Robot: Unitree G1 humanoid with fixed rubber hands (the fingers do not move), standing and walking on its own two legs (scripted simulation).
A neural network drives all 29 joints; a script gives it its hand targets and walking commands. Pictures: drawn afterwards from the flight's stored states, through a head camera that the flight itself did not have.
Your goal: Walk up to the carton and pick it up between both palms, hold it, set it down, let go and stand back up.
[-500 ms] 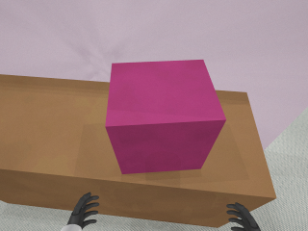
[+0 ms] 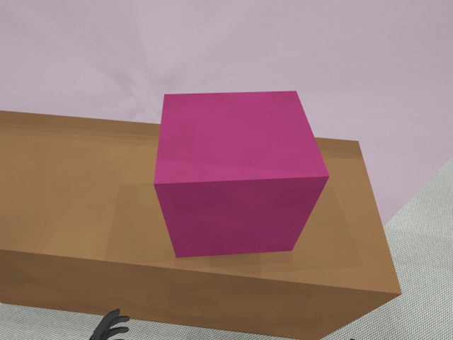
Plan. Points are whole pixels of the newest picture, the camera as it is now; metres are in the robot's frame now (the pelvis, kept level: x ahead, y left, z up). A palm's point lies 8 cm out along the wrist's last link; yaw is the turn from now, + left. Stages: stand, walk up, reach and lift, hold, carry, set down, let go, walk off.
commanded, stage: stand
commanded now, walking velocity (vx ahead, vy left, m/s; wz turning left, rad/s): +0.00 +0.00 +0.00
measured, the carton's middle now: (233, 178) +0.42 +0.01 +0.01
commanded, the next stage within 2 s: none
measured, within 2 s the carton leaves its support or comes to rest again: neither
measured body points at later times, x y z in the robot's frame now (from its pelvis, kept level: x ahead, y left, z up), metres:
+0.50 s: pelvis +0.00 +0.00 +0.00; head +0.02 +0.01 +0.45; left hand +0.10 +0.25 -0.14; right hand +0.08 -0.25 -0.14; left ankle -0.01 +0.13 -0.74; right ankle -0.01 -0.11 -0.74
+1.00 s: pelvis -0.01 +0.00 +0.00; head +0.01 +0.01 +0.45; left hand +0.09 +0.25 -0.14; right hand +0.07 -0.25 -0.14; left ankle -0.01 +0.13 -0.74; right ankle -0.01 -0.11 -0.74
